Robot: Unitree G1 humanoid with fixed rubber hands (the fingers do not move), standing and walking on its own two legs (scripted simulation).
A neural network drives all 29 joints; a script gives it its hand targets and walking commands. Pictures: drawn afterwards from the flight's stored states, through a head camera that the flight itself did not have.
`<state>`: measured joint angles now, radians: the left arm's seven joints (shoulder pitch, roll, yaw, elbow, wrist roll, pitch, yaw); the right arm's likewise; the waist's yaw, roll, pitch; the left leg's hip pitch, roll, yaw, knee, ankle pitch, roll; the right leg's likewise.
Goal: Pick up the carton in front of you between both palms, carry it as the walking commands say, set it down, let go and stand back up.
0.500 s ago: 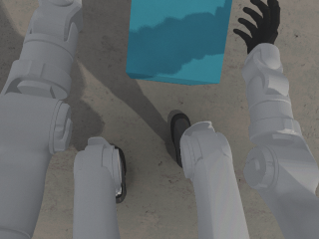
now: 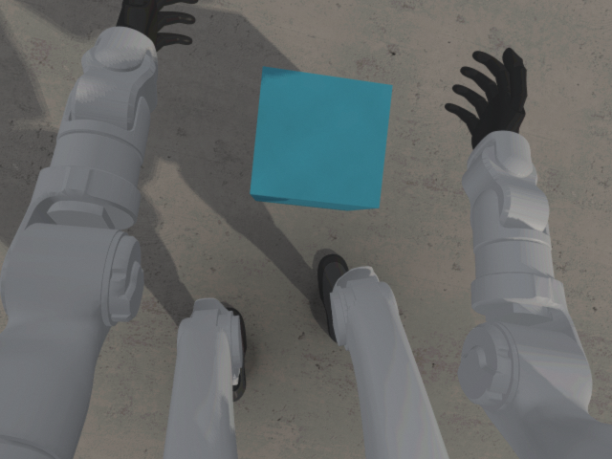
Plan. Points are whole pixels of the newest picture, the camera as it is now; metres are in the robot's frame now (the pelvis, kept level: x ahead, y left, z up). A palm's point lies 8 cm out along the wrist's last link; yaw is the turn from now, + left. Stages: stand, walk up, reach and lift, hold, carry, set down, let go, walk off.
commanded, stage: set down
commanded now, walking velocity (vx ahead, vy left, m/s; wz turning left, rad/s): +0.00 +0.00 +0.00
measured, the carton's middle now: (313, 152) +0.49 -0.10 -0.42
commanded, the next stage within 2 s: let go in 0.24 s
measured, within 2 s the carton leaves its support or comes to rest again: neither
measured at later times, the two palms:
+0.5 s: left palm (51, 42) +0.52 +0.13 +0.02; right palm (580, 141) +0.41 -0.26 +0.02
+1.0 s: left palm out of the picture +0.36 +0.18 +0.12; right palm out of the picture +0.26 -0.25 +0.15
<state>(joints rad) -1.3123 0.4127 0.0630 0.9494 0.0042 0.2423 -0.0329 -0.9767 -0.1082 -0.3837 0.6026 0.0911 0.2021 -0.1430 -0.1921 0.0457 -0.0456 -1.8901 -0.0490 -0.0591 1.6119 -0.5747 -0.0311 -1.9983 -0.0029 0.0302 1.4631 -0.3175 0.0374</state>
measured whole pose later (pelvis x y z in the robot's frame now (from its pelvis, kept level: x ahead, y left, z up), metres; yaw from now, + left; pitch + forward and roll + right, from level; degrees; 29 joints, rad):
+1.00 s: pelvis +0.10 -0.02 +0.21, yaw -1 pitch +14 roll +0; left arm -0.08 0.16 0.14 0.58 0.07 0.00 0.03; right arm 0.16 -0.20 -0.01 0.35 0.03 0.03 0.08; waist -0.11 -0.02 0.01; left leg -0.50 0.01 -0.06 0.61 -0.36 -0.03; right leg -0.64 0.01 0.02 0.59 -0.20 0.00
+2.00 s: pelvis +0.11 -0.02 +0.22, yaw -1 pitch -1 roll +0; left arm 0.22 0.27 0.09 0.74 0.03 0.00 0.02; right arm 0.26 -0.31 -0.07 0.66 -0.02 0.00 -0.01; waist 0.01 0.07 0.03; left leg -0.12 0.01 -0.06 0.52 -0.38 -0.03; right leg -0.28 0.01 0.02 0.56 -0.25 0.00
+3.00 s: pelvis +0.09 -0.02 +0.23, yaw -2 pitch -3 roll +1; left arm 0.17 0.31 0.04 0.92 0.01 0.00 0.02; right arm 0.24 -0.36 -0.03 0.86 -0.01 -0.01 -0.03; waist 0.00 0.03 0.05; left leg -0.07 0.01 -0.03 0.44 -0.32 -0.03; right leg -0.25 0.01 0.05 0.49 -0.19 0.00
